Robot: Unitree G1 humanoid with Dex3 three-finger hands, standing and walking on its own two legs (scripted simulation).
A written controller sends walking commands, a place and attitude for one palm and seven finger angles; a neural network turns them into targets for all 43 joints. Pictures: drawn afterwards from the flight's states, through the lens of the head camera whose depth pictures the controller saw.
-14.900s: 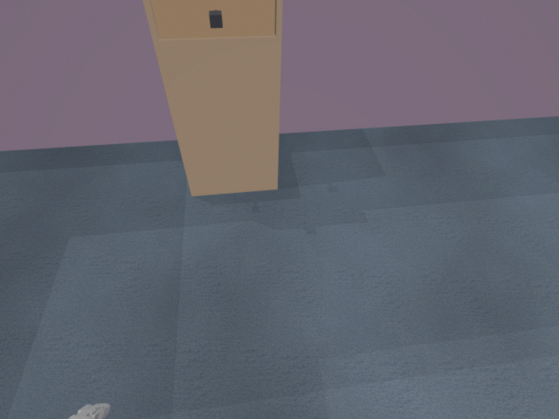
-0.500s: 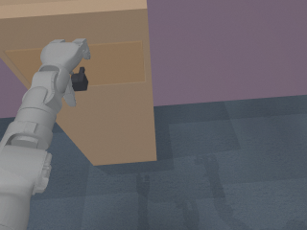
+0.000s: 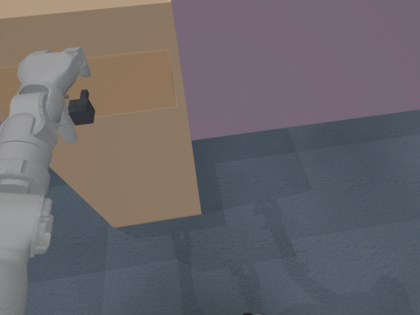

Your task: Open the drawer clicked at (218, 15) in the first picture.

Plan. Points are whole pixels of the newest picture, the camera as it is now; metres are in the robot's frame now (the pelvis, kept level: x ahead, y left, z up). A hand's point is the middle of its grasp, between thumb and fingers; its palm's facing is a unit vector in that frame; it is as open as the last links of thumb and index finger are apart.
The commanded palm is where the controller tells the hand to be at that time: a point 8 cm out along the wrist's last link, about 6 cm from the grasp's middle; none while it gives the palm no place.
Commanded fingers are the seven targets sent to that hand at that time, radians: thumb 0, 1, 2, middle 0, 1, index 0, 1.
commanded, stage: move the hooked fingers above the handle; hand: left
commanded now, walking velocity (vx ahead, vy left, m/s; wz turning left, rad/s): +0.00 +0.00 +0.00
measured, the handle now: (82, 105) +0.54 +0.25 +0.08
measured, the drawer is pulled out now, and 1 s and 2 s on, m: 0.00 0.00 0.00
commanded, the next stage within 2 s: lower the fingers behind the handle in 0.52 s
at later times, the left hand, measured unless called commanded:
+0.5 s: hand (62, 91) +0.50 +0.26 +0.14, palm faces -0.02 +0.01 -1.00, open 13.6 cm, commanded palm +0.49 +0.27 +0.20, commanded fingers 0.00 -0.50 0.30 -0.30 -1.20 -0.30 -1.20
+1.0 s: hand (68, 107) +0.50 +0.26 +0.11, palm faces -0.08 +0.02 -1.00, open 13.8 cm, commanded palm +0.48 +0.26 +0.17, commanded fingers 0.00 -0.50 0.30 -0.30 -1.20 -0.30 -1.20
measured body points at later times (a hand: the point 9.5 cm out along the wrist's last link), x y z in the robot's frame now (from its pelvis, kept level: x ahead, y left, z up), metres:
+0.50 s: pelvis +0.00 +0.01 +0.00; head +0.08 +0.00 +0.44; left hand +0.50 +0.25 +0.20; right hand +0.04 -0.26 -0.14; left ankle -0.05 +0.12 -0.73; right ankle +0.02 -0.13 -0.73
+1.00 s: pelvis +0.00 +0.01 +0.00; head +0.08 -0.01 +0.44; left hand +0.49 +0.26 +0.17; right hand +0.02 -0.28 -0.13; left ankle -0.05 +0.12 -0.73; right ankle +0.02 -0.13 -0.73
